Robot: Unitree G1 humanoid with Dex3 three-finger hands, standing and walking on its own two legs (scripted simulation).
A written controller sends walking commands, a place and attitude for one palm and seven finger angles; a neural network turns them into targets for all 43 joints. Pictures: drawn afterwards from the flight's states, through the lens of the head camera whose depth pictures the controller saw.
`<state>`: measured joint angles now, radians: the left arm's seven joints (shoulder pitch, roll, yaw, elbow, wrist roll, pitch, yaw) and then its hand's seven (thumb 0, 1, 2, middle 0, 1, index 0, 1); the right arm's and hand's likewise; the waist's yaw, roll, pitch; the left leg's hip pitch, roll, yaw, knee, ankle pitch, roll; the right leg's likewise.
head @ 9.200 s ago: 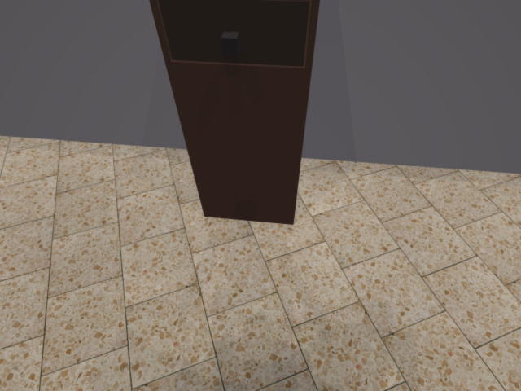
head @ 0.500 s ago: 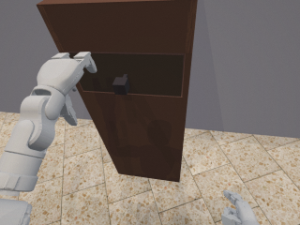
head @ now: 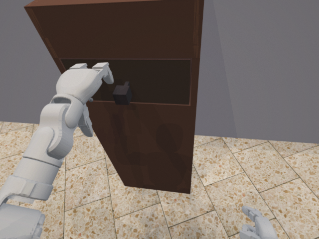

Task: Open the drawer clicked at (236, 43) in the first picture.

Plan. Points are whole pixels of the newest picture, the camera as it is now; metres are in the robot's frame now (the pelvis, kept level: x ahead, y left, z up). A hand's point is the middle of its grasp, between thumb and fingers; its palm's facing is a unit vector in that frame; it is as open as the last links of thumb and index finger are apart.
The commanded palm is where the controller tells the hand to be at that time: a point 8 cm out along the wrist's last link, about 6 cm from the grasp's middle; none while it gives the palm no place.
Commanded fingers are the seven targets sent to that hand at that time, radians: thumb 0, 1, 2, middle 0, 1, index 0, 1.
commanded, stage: move the hooked fingers above the handle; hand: left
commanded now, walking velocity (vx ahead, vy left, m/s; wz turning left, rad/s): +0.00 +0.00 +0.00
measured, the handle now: (124, 90) +0.50 +0.17 +0.10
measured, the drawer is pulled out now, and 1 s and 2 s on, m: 0.00 0.00 0.00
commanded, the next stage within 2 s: none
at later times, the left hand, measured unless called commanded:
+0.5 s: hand (112, 93) +0.43 +0.17 +0.15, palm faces -0.04 -0.01 -1.00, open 13.8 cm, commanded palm +0.42 +0.18 +0.23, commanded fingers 0.00 -0.50 0.30 -0.30 -1.20 -0.30 -1.20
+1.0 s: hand (112, 81) +0.46 +0.18 +0.17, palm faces +0.01 -0.01 -1.00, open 13.6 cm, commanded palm +0.44 +0.18 +0.23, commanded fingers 0.00 -0.50 0.30 -0.30 -1.20 -0.30 -1.20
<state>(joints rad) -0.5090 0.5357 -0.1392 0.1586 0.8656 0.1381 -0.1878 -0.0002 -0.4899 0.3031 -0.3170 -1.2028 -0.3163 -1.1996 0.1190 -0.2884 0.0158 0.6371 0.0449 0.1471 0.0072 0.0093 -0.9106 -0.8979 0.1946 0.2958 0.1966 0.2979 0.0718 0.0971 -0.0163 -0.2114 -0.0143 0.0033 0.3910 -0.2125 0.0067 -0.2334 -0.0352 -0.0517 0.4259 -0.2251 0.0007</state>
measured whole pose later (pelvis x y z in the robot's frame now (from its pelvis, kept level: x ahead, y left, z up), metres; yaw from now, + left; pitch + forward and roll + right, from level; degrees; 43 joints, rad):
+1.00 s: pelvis +0.01 -0.01 +0.00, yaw -3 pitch +5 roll +1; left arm -0.79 0.51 -0.14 0.65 0.93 0.10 -0.10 0.00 -0.49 0.30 -0.36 -1.23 -0.35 -1.23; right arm 0.19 -0.27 0.02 0.66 0.06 0.19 -0.05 0.01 -0.91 -0.90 0.20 0.30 0.20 0.30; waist -0.01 0.08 -0.05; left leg -0.25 0.01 0.04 0.40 -0.23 0.00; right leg -0.30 -0.01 -0.01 0.46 -0.24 -0.01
